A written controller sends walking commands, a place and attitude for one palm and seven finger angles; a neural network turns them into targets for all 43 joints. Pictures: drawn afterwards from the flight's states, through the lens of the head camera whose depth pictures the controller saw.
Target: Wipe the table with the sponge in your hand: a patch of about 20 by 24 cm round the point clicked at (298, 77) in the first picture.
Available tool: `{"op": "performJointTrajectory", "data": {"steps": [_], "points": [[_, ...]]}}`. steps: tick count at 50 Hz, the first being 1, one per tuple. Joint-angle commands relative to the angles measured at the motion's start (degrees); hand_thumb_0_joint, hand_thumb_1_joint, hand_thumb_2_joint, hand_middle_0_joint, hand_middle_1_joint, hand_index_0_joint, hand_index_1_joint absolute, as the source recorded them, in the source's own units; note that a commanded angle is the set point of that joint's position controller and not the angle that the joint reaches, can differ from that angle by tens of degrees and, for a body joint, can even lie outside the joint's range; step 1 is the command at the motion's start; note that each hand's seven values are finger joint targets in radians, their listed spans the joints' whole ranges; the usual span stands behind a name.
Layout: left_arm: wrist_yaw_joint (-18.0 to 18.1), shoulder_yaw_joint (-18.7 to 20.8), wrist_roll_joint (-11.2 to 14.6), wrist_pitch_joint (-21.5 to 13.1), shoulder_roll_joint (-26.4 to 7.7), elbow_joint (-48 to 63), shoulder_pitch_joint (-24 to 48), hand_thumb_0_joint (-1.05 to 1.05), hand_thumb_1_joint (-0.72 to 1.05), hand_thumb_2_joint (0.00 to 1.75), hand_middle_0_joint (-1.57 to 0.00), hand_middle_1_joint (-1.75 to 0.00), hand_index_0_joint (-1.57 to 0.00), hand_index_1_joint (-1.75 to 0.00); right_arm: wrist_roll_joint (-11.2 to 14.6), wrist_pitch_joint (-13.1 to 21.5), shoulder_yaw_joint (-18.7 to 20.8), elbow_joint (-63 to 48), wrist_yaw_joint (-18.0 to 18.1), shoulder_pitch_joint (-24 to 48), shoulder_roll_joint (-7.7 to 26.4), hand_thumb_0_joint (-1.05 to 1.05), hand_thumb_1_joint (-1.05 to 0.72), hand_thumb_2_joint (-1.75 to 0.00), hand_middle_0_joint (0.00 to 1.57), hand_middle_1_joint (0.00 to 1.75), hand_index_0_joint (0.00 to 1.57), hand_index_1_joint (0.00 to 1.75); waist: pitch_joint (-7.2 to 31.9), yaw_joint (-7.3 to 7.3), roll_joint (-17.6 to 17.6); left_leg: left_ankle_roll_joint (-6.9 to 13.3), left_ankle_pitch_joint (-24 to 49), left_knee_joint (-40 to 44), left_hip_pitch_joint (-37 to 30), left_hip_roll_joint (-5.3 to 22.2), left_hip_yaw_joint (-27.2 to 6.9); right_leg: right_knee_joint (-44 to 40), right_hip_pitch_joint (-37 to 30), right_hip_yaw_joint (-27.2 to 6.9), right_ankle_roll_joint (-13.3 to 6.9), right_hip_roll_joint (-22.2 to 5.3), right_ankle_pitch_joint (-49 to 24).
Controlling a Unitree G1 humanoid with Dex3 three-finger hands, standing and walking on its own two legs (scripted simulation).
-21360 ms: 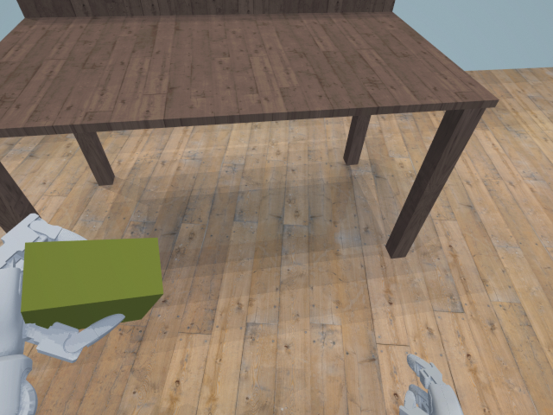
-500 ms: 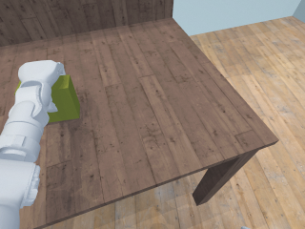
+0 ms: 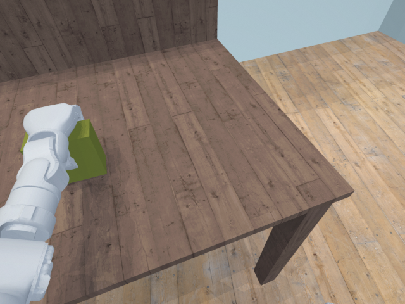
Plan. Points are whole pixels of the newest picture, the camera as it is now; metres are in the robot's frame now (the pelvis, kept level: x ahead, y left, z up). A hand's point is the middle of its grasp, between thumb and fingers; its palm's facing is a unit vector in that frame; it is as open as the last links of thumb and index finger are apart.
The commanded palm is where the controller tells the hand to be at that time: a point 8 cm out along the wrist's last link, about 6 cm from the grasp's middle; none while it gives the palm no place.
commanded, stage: wipe back along the middle lane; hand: left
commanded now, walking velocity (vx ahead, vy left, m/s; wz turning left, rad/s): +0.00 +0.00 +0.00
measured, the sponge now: (72, 159) +0.40 +0.31 +0.06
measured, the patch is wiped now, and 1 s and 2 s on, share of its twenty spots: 0.45 0.60 0.70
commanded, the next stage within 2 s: slide across to the third lane in 1.34 s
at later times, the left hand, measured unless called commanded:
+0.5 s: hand (66, 160) +0.36 +0.29 +0.11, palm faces -0.03 -0.02 -1.00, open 10.3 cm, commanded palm +0.32 +0.27 +0.14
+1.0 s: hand (66, 179) +0.31 +0.27 +0.11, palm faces +0.04 -0.04 -1.00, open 10.3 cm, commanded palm +0.27 +0.25 +0.14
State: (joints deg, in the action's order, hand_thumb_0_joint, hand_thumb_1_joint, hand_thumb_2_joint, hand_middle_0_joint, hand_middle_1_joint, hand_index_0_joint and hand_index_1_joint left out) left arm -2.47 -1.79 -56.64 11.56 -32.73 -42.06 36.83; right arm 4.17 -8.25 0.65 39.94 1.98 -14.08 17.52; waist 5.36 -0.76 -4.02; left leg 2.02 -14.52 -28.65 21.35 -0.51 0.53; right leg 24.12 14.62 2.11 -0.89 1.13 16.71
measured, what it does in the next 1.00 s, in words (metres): stands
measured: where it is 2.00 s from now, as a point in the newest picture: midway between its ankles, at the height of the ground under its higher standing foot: outside the picture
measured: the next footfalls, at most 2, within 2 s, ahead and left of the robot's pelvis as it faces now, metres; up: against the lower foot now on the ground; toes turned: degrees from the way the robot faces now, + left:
none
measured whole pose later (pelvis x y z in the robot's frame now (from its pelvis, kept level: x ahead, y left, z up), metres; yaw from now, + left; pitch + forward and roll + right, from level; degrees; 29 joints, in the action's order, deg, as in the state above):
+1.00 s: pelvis -0.01 +0.00 +0.00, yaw +0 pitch +2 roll -1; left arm -0.8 -6.9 -54.7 22.4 -27.2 -8.8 12.7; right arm 5.1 -8.5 -1.2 36.2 0.0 -6.5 16.3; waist 5.0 3.0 -5.6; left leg 2.0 -14.5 -28.7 16.5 -1.0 0.8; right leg 25.7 10.5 1.9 -0.8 0.6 17.5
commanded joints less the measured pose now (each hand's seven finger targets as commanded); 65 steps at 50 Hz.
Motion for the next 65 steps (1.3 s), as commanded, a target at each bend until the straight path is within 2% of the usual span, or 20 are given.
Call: {"op": "performJointTrajectory", "data": {"steps": [1, 5, 11, 16, 23, 27, 31, 32, 33, 37, 40, 42, 43, 47, 50, 52, 55, 57, 59, 65], "points": [[0.0, 2.1, -1.0, 0.6, -13.5, 10.7, 12.5, 0.0, 0.1, 1.3, -1.2, -1.6, -1.2, -1.6, 0.1, 1.5, 2.3, -8.2, 0.2, 4.2, 7.7, 0.0, -0.9, -0.9, 0.2, 0.3, 0.2, 0.3, 14.7, 0.9, 2.9, 1.9, 25.4, 0.0, -12.5, -1.1, -1.4, -0.6, -4.3, -0.8, -2.6, 0.6, -28.9], [-0.1, -0.1, -0.1, 1.7, -10.0, 13.0, 9.9, 0.0, 0.1, 1.3, -1.2, -1.6, -1.2, -1.6, 0.3, 1.4, 2.3, -8.7, 0.2, 5.6, 7.4, 0.0, -0.9, -0.9, 0.2, 0.3, 0.2, 0.3, 13.0, 0.8, 2.9, 2.0, 22.5, 0.4, -12.7, -1.1, -1.5, -1.3, -3.1, -0.8, -2.6, 0.7, -25.7], [0.1, -0.6, -0.2, 3.7, -9.8, 11.7, 10.1, 0.0, 0.1, 1.3, -1.2, -1.6, -1.2, -1.6, 0.7, 1.3, 1.8, -8.3, 0.7, 6.9, 7.3, 0.0, -0.9, -0.9, 0.2, 0.3, 0.2, 0.3, 10.0, 0.49, 4.9, 1.9, 16.2, 1.8, -11.1, -1.2, -1.5, -2.5, -1.5, -1.0, -2.6, 0.8, -19.5], [0.2, -2.8, -1.1, 3.8, -7.1, 13.6, 9.9, 0.0, 0.1, 1.3, -1.2, -1.6, -1.2, -1.6, 0.8, 1.5, 1.6, -9.0, 0.5, 7.9, 6.8, 0.0, -0.9, -0.9, 0.2, 0.3, 0.2, 0.3, 11.2, 0.8, 2.8, 1.7, 16.1, 1.9, -12.6, -1.1, -2.2, -2.0, -0.7, -0.6, -3.0, 1.0, -17.0], [0.2, -4.2, 0.4, 4.8, -3.2, 17.0, 3.7, 0.0, 0.1, 1.3, -1.2, -1.6, -1.2, -1.6, 0.8, 1.4, 1.2, -10.2, 0.1, 9.5, 6.4, 0.0, -0.9, -0.9, 0.2, 0.3, 0.2, 0.3, 9.7, 1.35, 3.9, 1.6, 16.2, 1.8, -12.0, -0.9, -2.3, -1.7, -0.8, -0.2, -2.9, 1.2, -17.7], [0.6, -2.6, 0.5, 6.3, -4.1, 18.1, -0.4, 0.0, 0.1, 1.3, -1.2, -1.6, -1.2, -1.6, 0.8, 1.5, 1.0, -10.5, -0.3, 10.7, 6.4, 0.0, -0.9, -0.9, 0.2, 0.3, 0.2, 0.3, 8.2, 2.32, 4.8, 1.4, 15.7, 2.2, -11.1, -0.8, -2.7, -1.7, -1.1, -0.3, -3.1, 1.3, -17.0], [0.5, -5.4, 1.3, 7.6, -0.7, 22.1, -2.6, 0.0, 0.1, 1.3, -1.2, -1.6, -1.2, -1.6, 1.0, 1.6, 0.9, -11.3, -0.6, 11.7, 5.9, 0.0, -0.9, -0.9, 0.2, 0.3, 0.2, 0.3, 8.9, 2.22, 4.3, 1.4, 15.9, 2.0, -11.9, -0.7, -2.7, -1.3, -1.3, 0.0, -2.9, 1.3, -16.8], [0.6, -2.5, 1.6, 7.9, -3.3, 22.7, -4.4, 0.0, 0.1, 1.3, -1.2, -1.6, -1.2, -1.6, 0.9, 1.6, 0.8, -11.2, -0.6, 12.2, 6.1, 0.0, -0.9, -0.9, 0.2, 0.3, 0.2, 0.3, 9.3, 3.0, 4.4, 1.3, 16.0, 2.2, -11.8, -0.6, -2.9, -1.2, -2.2, -0.1, -3.0, 1.3, -16.9], [0.4, -4.8, 1.6, 8.2, -1.1, 23.2, -4.3, 0.0, 0.1, 1.3, -1.2, -1.6, -1.2, -1.6, 1.0, 1.6, 0.7, -11.4, -0.6, 12.3, 5.9, 0.0, -0.9, -0.9, 0.2, 0.3, 0.2, 0.3, 8.8, 2.47, 4.3, 1.3, 16.0, 2.0, -11.8, -0.8, -2.7, -1.1, -2.0, 0.1, -2.9, 1.4, -16.9], [0.4, -2.2, 2.5, 9.1, -3.0, 26.6, -8.7, 0.0, 0.1, 1.3, -1.2, -1.6, -1.2, -1.6, 0.8, 1.8, 0.5, -11.7, -0.9, 13.5, 6.0, 0.0, -0.9, -0.9, 0.2, 0.3, 0.2, 0.3, 9.0, 3.53, 5.0, 1.2, 17.7, 2.0, -11.8, -0.6, -2.8, -0.7, -3.6, -0.2, -2.9, 1.3, -19.7], [0.2, -3.7, 3.3, 9.6, -0.5, 30.2, -12.8, 0.0, 0.1, 1.3, -1.2, -1.6, -1.2, -1.6, 0.9, 2.1, 0.4, -12.5, -1.2, 14.3, 5.4, 0.0, -0.9, -0.9, 0.2, 0.3, 0.2, 0.3, 9.4, 3.71, 6.1, 1.2, 18.9, 1.7, -12.0, -0.7, -2.3, -0.4, -4.8, 0.0, -2.5, 1.2, -21.5], [0.2, -1.4, 3.5, 10.1, -2.9, 32.0, -14.7, 0.0, 0.1, 1.3, -1.2, -1.6, -1.2, -1.6, 0.8, 2.1, 0.3, -12.3, -1.3, 15.2, 5.8, 0.0, -0.9, -0.9, 0.2, 0.3, 0.2, 0.3, 8.5, 4.24, 5.6, 1.1, 19.3, 1.9, -11.8, -0.6, -2.4, -0.2, -5.1, -0.4, -2.8, 1.2, -22.4], [0.1, -3.1, 4.1, 10.3, -0.5, 33.9, -16.0, 0.0, 0.1, 1.3, -1.2, -1.6, -1.2, -1.6, 0.8, 2.2, 0.2, -13.0, -1.5, 15.4, 5.2, 0.0, -0.9, -0.9, 0.2, 0.3, 0.2, 0.3, 8.7, 4.15, 5.6, 1.1, 19.8, 1.8, -11.9, -0.7, -2.2, -0.1, -5.6, 0.1, -2.5, 1.2, -22.9], [0.3, -1.5, 4.0, 11.9, -2.1, 37.2, -17.7, 0.0, 0.1, 1.3, -1.2, -1.6, -1.2, -1.6, 0.8, 2.2, 0.1, -12.8, -1.6, 17.1, 5.3, 0.0, -0.9, -0.9, 0.2, 0.3, 0.2, 0.3, 6.7, 4.56, 4.9, 0.9, 19.3, 2.3, -11.9, -0.4, -2.4, -0.3, -4.7, -0.5, -2.7, 1.4, -22.0], [0.4, -3.5, 4.7, 12.7, 0.8, 39.7, -21.0, 0.0, 0.1, 1.3, -1.2, -1.6, -1.2, -1.6, 0.8, 2.6, -0.2, -13.4, -1.7, 17.6, 4.7, 0.0, -0.9, -0.9, 0.2, 0.3, 0.2, 0.3, 7.4, 4.72, 5.6, 0.9, 19.5, 2.2, -12.3, -0.5, -2.2, -0.3, -5.3, 0.1, -2.5, 1.3, -21.9], [0.6, -0.8, 4.2, 13.4, -2.5, 40.7, -20.4, 0.0, 0.1, 1.3, -1.2, -1.6, -1.2, -1.6, 0.6, 2.5, -0.2, -13.1, -1.4, 18.6, 5.1, 0.0, -0.9, -0.9, 0.2, 0.3, 0.2, 0.3, 7.5, 5.1, 5.5, 0.8, 18.6, 2.3, -12.2, -0.5, -2.2, -0.1, -5.6, -0.9, -2.7, 1.3, -21.8], [0.2, -5.4, 3.9, 14.5, 2.0, 41.2, -19.0, 0.0, 0.1, 1.3, -1.2, -1.6, -1.2, -1.6, 0.9, 2.6, -0.6, -13.2, -1.2, 18.7, 4.5, 0.0, -0.9, -0.9, 0.2, 0.3, 0.2, 0.3, 6.3, 4.13, 5.2, 0.8, 17.4, 2.6, -12.4, -0.5, -2.2, -0.4, -3.8, 0.0, -2.5, 1.4, -19.2], [0.5, -2.3, 3.8, 14.9, -1.2, 42.2, -20.6, 0.0, 0.1, 1.3, -1.2, -1.6, -1.2, -1.6, 0.7, 2.8, -0.5, -13.1, -1.1, 19.9, 4.8, 0.0, -0.9, -0.9, 0.2, 0.3, 0.2, 0.3, 6.8, 5.08, 5.0, 0.8, 16.9, 2.4, -12.6, -0.7, -2.1, -0.4, -4.9, -1.2, -2.8, 1.4, -19.6], [0.1, -5.1, 4.0, 14.8, 2.4, 43.5, -23.2, 0.0, 0.1, 1.3, -1.2, -1.6, -1.2, -1.6, 0.8, 3.2, -0.8, -13.9, -1.3, 19.6, 4.0, 0.0, -0.9, -0.9, 0.2, 0.3, 0.2, 0.3, 8.3, 5.0, 6.0, 0.9, 18.8, 1.8, -12.8, -0.8, -1.9, 0.4, -5.9, -0.4, -2.5, 1.1, -21.9], [-0.1, -5.7, 4.6, 14.6, 3.9, 48.2, -28.9, 0.0, 0.1, 1.3, -1.2, -1.6, -1.2, -1.6, 0.6, 3.6, -0.9, -14.3, -1.9, 20.7, 3.8, 0.0, -0.9, -0.9, 0.2, 0.3, 0.2, 0.3, 6.8, 5.12, 6.0, 0.8, 18.4, 1.6, -12.2, -0.6, -1.7, 0.7, -5.7, -0.8, -2.3, 1.1, -22.9]]}}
